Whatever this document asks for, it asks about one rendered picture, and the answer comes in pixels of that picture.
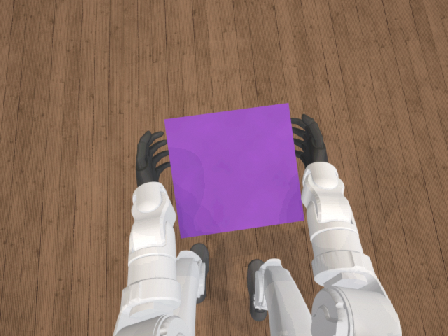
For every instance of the robot right upper arm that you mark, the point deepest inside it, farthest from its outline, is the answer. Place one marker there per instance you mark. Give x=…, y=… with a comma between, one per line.
x=340, y=311

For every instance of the right robot hand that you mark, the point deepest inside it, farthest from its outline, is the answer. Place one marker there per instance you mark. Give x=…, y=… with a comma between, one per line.
x=313, y=145

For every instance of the robot right forearm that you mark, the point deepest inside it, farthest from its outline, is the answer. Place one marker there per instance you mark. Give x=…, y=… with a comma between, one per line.
x=338, y=255

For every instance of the left robot foot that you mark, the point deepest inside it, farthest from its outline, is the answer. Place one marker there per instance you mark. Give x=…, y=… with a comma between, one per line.
x=202, y=251

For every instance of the robot left thigh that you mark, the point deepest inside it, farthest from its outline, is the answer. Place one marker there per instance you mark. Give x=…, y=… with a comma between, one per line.
x=191, y=276

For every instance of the carton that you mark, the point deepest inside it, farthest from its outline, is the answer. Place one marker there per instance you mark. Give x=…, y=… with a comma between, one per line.
x=234, y=170

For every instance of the robot left upper arm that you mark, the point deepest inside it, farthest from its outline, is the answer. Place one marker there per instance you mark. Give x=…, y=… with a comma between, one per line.
x=164, y=325

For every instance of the robot left forearm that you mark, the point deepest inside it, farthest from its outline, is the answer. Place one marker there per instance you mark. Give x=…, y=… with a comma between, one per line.
x=152, y=289

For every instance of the left robot hand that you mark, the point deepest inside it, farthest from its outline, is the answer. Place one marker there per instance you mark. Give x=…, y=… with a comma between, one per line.
x=146, y=170

